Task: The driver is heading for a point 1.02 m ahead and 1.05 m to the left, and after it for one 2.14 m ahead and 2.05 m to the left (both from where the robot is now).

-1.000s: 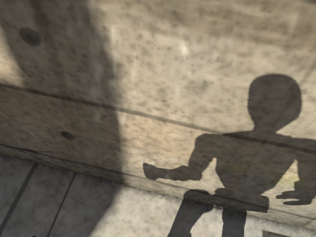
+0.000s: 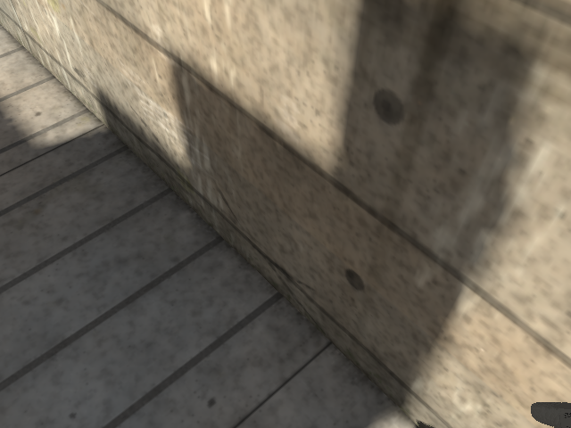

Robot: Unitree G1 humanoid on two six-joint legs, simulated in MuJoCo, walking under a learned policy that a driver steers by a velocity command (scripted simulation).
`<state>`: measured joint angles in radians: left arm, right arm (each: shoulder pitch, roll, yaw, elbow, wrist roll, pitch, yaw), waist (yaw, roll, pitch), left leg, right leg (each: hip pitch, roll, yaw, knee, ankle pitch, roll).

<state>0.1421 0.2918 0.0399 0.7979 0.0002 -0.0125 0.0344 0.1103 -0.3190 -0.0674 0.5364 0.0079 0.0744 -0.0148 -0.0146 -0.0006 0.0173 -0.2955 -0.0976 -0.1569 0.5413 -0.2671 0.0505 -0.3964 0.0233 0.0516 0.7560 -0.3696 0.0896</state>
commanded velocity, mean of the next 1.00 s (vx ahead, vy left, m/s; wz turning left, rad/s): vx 0.32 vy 0.00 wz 0.45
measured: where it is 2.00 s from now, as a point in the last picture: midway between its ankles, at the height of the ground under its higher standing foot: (48, 339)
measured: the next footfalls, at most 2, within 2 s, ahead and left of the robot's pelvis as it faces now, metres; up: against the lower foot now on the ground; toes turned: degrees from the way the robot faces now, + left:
right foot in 0.06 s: +0.03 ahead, -0.13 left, +0.00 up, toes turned +6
left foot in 0.44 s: +0.04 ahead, +0.18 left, +0.00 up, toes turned +17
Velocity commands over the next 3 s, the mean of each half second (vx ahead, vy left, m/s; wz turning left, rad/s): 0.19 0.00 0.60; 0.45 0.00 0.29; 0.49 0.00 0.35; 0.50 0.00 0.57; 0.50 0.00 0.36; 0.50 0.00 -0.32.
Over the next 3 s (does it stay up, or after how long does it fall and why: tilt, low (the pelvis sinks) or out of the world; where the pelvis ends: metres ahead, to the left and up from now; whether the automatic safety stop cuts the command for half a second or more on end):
stays up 1.00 1.13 -0.02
